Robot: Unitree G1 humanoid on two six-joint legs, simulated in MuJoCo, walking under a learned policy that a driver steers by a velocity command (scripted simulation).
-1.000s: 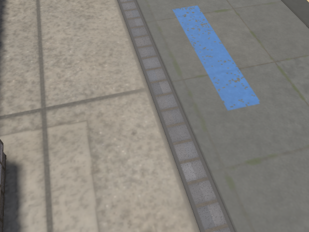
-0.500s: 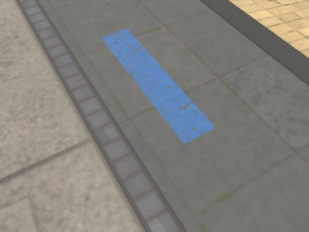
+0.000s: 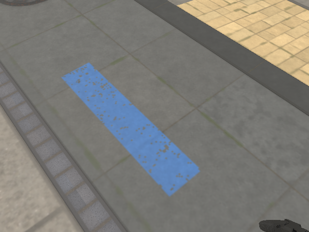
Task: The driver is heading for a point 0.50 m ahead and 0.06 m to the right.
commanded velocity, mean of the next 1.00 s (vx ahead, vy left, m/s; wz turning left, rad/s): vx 0.35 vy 0.00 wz -0.42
